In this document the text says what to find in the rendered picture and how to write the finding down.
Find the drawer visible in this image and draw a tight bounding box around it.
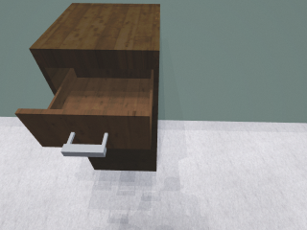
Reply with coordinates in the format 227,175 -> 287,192
14,68 -> 154,150

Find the handle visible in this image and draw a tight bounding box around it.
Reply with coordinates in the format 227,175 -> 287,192
60,132 -> 108,157

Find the cabinet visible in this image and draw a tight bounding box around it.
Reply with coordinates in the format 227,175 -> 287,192
29,3 -> 160,172

